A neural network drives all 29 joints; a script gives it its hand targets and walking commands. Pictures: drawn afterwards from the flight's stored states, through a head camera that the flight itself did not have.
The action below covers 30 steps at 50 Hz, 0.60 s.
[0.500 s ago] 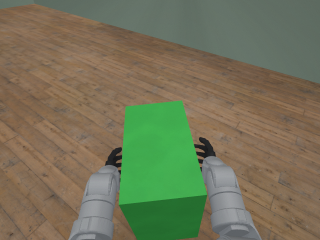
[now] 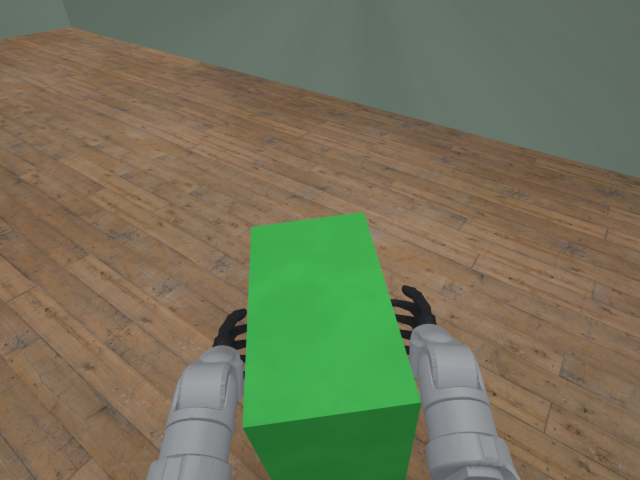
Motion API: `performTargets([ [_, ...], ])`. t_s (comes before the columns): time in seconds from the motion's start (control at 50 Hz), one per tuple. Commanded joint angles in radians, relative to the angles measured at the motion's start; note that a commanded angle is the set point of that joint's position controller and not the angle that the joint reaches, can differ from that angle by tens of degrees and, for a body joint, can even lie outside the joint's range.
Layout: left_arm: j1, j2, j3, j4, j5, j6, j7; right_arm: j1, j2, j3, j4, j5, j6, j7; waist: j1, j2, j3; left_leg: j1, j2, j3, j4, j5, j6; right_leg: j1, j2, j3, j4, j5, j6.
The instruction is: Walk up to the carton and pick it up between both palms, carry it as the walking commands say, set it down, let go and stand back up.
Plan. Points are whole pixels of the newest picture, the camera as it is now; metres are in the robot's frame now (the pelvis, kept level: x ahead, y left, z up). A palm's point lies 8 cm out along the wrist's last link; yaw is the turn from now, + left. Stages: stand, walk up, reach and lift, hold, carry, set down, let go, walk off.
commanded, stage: reach and lift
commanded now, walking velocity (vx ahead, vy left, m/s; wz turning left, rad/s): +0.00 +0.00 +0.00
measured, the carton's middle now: (325, 355) +0.32 -0.01 -0.02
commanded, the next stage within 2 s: hold in 0.02 s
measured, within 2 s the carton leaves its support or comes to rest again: neither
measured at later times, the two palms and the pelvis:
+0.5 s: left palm (223, 373) +0.27 +0.13 +0.03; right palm (425, 352) +0.28 -0.13 +0.04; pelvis -0.02 -0.01 +0.00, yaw +1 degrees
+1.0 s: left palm (208, 364) +0.27 +0.15 +0.03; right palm (409, 340) +0.29 -0.11 +0.06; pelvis -0.02 +0.01 -0.02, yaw +4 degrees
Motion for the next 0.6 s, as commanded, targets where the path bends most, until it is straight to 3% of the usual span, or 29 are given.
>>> performTargets([
  [0.0,-0.705,-1.103,-0.574,-0.224,-0.263,-0.092,-0.249,-0.507,1.123,0.634,-0.084,0.275,-0.022,0.284,0.020,-0.010,-0.368,0.094,-0.024,-0.018,-0.098,0.266,-0.014,0.108,0.058,-0.003,-0.055,0.242,-0.012],
  [0.02,-0.750,-1.091,-0.622,-0.316,-0.290,-0.100,-0.252,-0.463,1.151,0.637,-0.080,0.273,-0.021,0.281,0.008,0.006,-0.442,0.105,-0.038,-0.008,-0.089,0.293,-0.014,0.134,0.058,0.008,-0.060,0.287,-0.011],
  [0.04,-0.756,-1.070,-0.610,-0.324,-0.283,-0.104,-0.256,-0.486,1.159,0.660,-0.093,0.280,-0.024,0.277,0.018,-0.009,-0.449,0.075,-0.042,-0.010,-0.093,0.235,-0.007,0.152,0.050,0.003,-0.054,0.273,-0.001],
  [0.06,-0.701,-1.077,-0.627,-0.313,-0.290,-0.094,-0.262,-0.488,1.131,0.666,-0.129,0.292,-0.024,0.275,0.017,-0.017,-0.417,0.084,-0.056,-0.005,-0.094,0.290,-0.012,0.150,0.053,0.007,-0.068,0.331,-0.002],
  [0.08,-0.737,-1.079,-0.631,-0.318,-0.294,-0.088,-0.264,-0.423,1.137,0.641,-0.071,0.267,-0.009,0.268,-0.015,0.010,-0.357,0.069,-0.044,-0.011,-0.100,0.226,-0.008,0.128,0.048,0.010,-0.075,0.273,-0.004],
  [0.1,-0.692,-1.090,-0.592,-0.251,-0.265,-0.076,-0.264,-0.469,1.150,0.633,-0.087,0.258,-0.007,0.266,0.008,-0.016,-0.343,0.046,-0.049,-0.011,-0.103,0.190,-0.003,0.135,0.043,0.016,-0.079,0.230,-0.002],
  [0.12,-0.712,-1.071,-0.603,-0.263,-0.270,-0.082,-0.264,-0.496,1.142,0.638,-0.109,0.277,-0.017,0.268,0.006,-0.023,-0.336,0.046,-0.043,-0.002,-0.101,0.146,0.003,0.126,0.044,0.010,-0.078,0.192,0.003],
  [0.14,-0.791,-1.060,-0.649,-0.360,-0.312,-0.095,-0.266,-0.468,1.139,0.640,-0.115,0.288,-0.020,0.272,-0.017,0.022,-0.352,0.048,-0.043,-0.004,-0.097,0.194,-0.007,0.120,0.052,0.010,-0.067,0.231,-0.007],
  [0.16,-0.777,-1.060,-0.621,-0.323,-0.302,-0.095,-0.271,-0.533,1.163,0.648,-0.108,0.291,-0.021,0.274,0.014,0.001,-0.391,0.020,-0.044,-0.003,-0.102,0.145,-0.004,0.140,0.047,0.003,-0.070,0.173,-0.001],
  [0.18,-0.785,-1.073,-0.636,-0.340,-0.305,-0.094,-0.271,-0.511,1.147,0.647,-0.126,0.297,-0.023,0.278,-0.005,0.034,-0.366,0.007,-0.044,-0.002,-0.097,0.139,-0.005,0.135,0.050,0.006,-0.066,0.177,-0.011],
  [0.2,-0.767,-1.078,-0.605,-0.278,-0.290,-0.092,-0.267,-0.565,1.170,0.684,-0.157,0.306,-0.023,0.275,0.018,-0.014,-0.384,0.023,-0.043,0.000,-0.093,0.102,0.008,0.112,0.046,0.010,-0.063,0.134,-0.004],
  [0.22,-0.784,-1.051,-0.591,-0.253,-0.277,-0.087,-0.266,-0.532,1.131,0.622,-0.067,0.278,-0.015,0.268,-0.002,0.002,-0.311,0.006,-0.037,0.000,-0.098,0.054,0.007,0.090,0.041,0.010,-0.067,0.095,-0.011],
  [0.24,-0.772,-1.059,-0.551,-0.225,-0.268,-0.086,-0.266,-0.522,1.148,0.592,-0.020,0.265,-0.007,0.272,0.003,0.000,-0.260,-0.043,-0.033,-0.010,-0.114,-0.021,0.009,0.082,0.041,0.004,-0.071,0.022,-0.012],
  [0.26,-0.745,-1.065,-0.532,-0.187,-0.249,-0.077,-0.267,-0.531,1.154,0.586,-0.037,0.256,-0.002,0.273,0.005,-0.018,-0.225,-0.068,-0.033,-0.001,-0.116,-0.022,0.012,0.086,0.035,0.003,-0.079,0.021,-0.008],
  [0.28,-0.804,-1.057,-0.540,-0.189,-0.265,-0.092,-0.274,-0.540,1.150,0.575,0.022,0.245,-0.014,0.276,0.001,-0.027,-0.266,-0.022,-0.035,0.001,-0.104,-0.050,0.013,0.058,0.036,0.010,-0.091,-0.043,-0.011],
  [0.32,-0.940,-1.081,-0.626,-0.301,-0.318,-0.114,-0.281,-0.561,1.184,0.595,0.003,0.271,-0.027,0.287,-0.034,0.011,-0.378,-0.025,-0.028,-0.002,-0.092,-0.043,0.007,0.110,0.046,0.002,-0.046,0.023,-0.012],
  [0.34,-0.932,-1.073,-0.600,-0.282,-0.302,-0.118,-0.280,-0.605,1.183,0.603,-0.011,0.273,-0.038,0.280,-0.016,-0.015,-0.392,-0.006,-0.022,-0.011,-0.089,-0.036,0.009,0.080,0.043,0.005,-0.047,0.013,-0.015],
  [0.36,-0.940,-1.079,-0.611,-0.301,-0.304,-0.117,-0.275,-0.568,1.178,0.594,0.001,0.271,-0.032,0.279,-0.027,0.024,-0.363,-0.024,-0.029,-0.006,-0.094,-0.042,0.007,0.086,0.043,0.003,-0.044,0.019,-0.018],
  [0.38,-0.857,-1.092,-0.576,-0.205,-0.283,-0.100,-0.275,-0.603,1.160,0.612,-0.029,0.271,-0.030,0.276,-0.006,-0.014,-0.318,-0.026,-0.037,-0.006,-0.090,-0.023,0.005,0.080,0.036,0.010,-0.063,0.018,-0.020],
  [0.4,-0.815,-1.100,-0.544,-0.146,-0.261,-0.093,-0.273,-0.631,1.150,0.594,-0.036,0.276,-0.033,0.271,0.002,-0.008,-0.349,-0.013,-0.029,0.001,-0.082,-0.018,0.009,0.104,0.034,0.010,-0.054,0.006,-0.011],
  [0.44,-0.838,-1.089,-0.514,-0.149,-0.261,-0.101,-0.272,-0.689,1.171,0.612,-0.045,0.302,-0.034,0.279,0.018,-0.004,-0.326,-0.032,-0.037,0.003,-0.085,-0.084,0.014,0.067,0.029,0.017,-0.063,-0.072,-0.009],
  [0.46,-0.874,-1.123,-0.555,-0.170,-0.286,-0.113,-0.280,-0.710,1.171,0.638,-0.076,0.302,-0.048,0.276,0.006,-0.035,-0.425,-0.016,-0.043,-0.001,-0.067,-0.042,0.010,0.098,0.035,0.017,-0.061,-0.042,-0.011],
  [0.48,-0.893,-1.115,-0.552,-0.187,-0.282,-0.113,-0.281,-0.711,1.178,0.638,-0.060,0.314,-0.043,0.281,0.002,0.006,-0.394,-0.001,-0.031,-0.009,-0.069,-0.046,0.016,0.075,0.029,0.020,-0.055,-0.049,-0.011],
  [0.5,-0.886,-1.089,-0.547,-0.168,-0.271,-0.110,-0.278,-0.650,1.176,0.617,0.011,0.286,-0.035,0.277,-0.009,-0.033,-0.378,-0.030,-0.032,-0.015,-0.078,-0.037,0.012,0.071,0.031,0.015,-0.061,-0.024,-0.011],
  [0.54,-0.905,-1.093,-0.562,-0.203,-0.286,-0.113,-0.271,-0.609,1.158,0.590,0.037,0.283,-0.026,0.284,-0.012,0.019,-0.315,-0.027,-0.019,-0.016,-0.095,-0.039,0.007,0.059,0.037,-0.001,-0.050,-0.009,-0.013],
  [0.56,-0.951,-1.117,-0.601,-0.259,-0.317,-0.127,-0.270,-0.637,1.162,0.610,-0.009,0.289,-0.040,0.287,-0.023,-0.020,-0.424,0.005,-0.018,-0.022,-0.083,-0.017,0.002,0.083,0.053,-0.004,-0.035,0.016,-0.012],
  [0.58,-0.871,-1.141,-0.582,-0.190,-0.279,-0.105,-0.266,-0.627,1.142,0.603,-0.017,0.290,-0.038,0.289,-0.013,0.037,-0.380,-0.004,-0.019,-0.026,-0.090,0.013,-0.002,0.071,0.051,-0.005,-0.033,0.051,-0.021],
])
